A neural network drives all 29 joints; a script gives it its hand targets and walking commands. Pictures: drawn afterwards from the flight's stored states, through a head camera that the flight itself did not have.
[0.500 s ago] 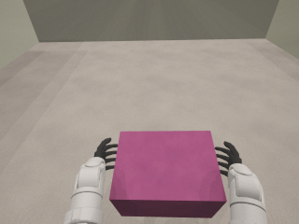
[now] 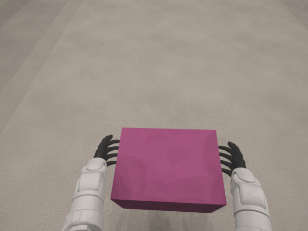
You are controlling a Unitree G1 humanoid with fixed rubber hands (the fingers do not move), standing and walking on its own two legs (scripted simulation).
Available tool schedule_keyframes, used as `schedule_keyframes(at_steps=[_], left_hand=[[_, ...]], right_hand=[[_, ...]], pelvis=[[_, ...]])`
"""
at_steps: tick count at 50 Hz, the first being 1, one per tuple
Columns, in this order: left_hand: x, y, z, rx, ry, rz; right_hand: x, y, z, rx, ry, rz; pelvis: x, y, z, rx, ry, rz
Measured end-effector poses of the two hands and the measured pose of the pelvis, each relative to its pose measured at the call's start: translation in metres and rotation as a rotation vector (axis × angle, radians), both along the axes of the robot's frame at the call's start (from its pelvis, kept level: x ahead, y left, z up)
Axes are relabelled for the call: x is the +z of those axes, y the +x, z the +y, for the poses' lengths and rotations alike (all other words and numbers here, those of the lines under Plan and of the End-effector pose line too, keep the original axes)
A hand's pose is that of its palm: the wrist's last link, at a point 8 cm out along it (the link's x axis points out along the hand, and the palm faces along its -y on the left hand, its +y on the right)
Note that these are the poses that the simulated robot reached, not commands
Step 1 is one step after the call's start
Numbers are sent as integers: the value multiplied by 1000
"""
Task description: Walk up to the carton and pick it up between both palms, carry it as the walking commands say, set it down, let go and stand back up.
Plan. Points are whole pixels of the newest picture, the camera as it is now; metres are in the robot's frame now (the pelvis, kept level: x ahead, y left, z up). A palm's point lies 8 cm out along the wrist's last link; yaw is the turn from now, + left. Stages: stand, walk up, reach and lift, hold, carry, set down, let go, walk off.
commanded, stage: set down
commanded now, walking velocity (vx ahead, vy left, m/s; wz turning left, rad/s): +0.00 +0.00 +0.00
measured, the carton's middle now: (167, 171) +0.32 -0.04 -0.10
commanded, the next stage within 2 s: none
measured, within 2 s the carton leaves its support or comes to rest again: neither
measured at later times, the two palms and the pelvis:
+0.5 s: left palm (110, 165) +0.35 +0.14 -0.10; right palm (228, 177) +0.28 -0.23 -0.10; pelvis -0.04 +0.01 -0.05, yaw +0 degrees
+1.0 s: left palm (117, 169) +0.37 +0.13 -0.20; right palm (221, 179) +0.31 -0.24 -0.19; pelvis -0.06 +0.01 -0.13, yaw -1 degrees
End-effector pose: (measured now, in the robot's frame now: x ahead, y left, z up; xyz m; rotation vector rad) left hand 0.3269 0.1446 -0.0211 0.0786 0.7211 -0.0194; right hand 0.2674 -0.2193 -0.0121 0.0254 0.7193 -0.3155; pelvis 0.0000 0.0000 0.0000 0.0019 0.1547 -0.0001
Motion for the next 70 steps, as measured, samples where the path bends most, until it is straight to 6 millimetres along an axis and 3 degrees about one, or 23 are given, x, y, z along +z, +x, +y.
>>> schedule_keyframes(at_steps=[24,40,70], left_hand=[[-80,24,-9,3,-16,-4],[-140,38,-12,-4,-15,-8],[-244,62,-23,-14,5,-10]], right_hand=[[-82,14,-9,-10,22,-4],[-142,29,-14,-8,33,-8],[-246,49,-22,-40,40,-20]], pelvis=[[-51,-39,9,-4,-5,325],[-98,-51,8,-4,-1,501],[-192,-77,6,-7,4,654]])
